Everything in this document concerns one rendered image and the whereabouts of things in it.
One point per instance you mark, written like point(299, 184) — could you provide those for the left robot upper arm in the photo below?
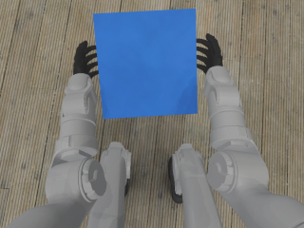
point(72, 189)

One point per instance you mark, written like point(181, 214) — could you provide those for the right robot foot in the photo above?
point(177, 198)

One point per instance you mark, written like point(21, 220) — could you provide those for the left robot forearm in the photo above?
point(77, 123)

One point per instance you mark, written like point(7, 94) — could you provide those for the robot left thigh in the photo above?
point(108, 211)

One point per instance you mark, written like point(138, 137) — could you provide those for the robot left hand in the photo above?
point(81, 60)

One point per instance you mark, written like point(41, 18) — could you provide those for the right robot forearm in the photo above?
point(226, 115)

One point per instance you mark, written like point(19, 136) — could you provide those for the right robot upper arm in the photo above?
point(242, 179)

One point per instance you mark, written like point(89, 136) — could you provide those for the carton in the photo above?
point(147, 62)

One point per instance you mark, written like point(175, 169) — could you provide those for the robot right hand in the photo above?
point(213, 53)

